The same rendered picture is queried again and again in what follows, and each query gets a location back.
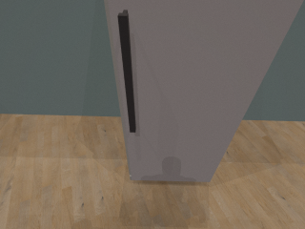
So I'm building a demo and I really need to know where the handle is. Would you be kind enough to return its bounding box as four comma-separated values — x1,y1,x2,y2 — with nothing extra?
117,10,136,133

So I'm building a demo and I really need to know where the fridge door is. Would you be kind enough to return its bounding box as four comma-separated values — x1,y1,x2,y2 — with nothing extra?
108,0,304,182

